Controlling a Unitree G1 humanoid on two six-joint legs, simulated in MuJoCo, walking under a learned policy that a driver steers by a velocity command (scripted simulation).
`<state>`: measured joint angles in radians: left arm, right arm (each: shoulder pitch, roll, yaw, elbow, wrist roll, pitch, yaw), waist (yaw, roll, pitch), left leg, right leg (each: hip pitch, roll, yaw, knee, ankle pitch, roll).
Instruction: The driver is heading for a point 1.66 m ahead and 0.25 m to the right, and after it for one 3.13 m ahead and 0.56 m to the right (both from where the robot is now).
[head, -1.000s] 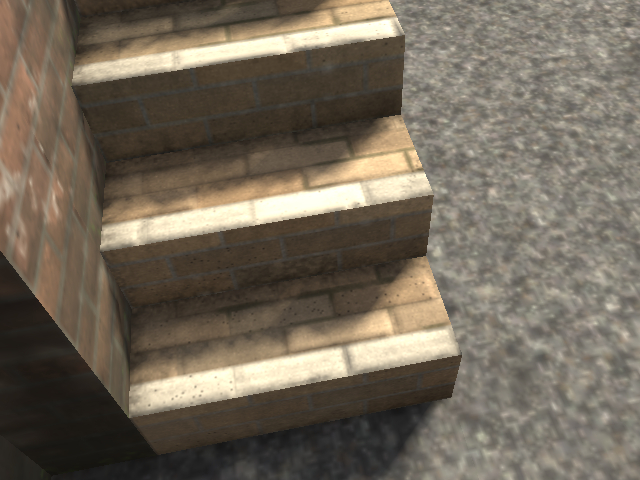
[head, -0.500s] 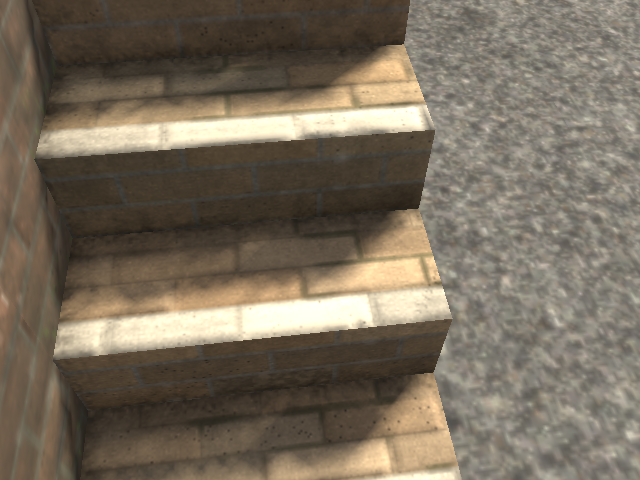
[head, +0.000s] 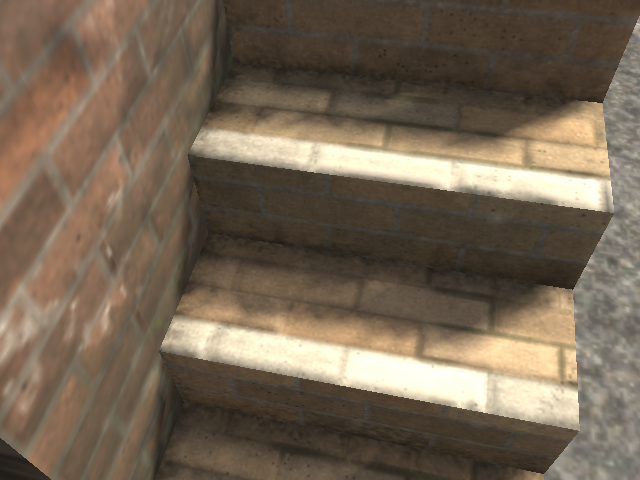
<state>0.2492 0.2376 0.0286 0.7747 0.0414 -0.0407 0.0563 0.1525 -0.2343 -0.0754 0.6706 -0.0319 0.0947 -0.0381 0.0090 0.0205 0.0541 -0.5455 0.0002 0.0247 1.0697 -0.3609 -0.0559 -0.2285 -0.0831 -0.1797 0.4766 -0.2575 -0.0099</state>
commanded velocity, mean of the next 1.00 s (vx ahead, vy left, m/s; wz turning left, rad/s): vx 0.03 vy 0.00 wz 0.09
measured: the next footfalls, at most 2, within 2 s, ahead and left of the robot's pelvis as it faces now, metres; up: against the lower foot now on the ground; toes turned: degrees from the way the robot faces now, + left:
left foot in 0.08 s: +0.05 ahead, +0.12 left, +0.00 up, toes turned +5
right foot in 0.38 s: +0.00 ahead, -0.10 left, +0.00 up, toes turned +3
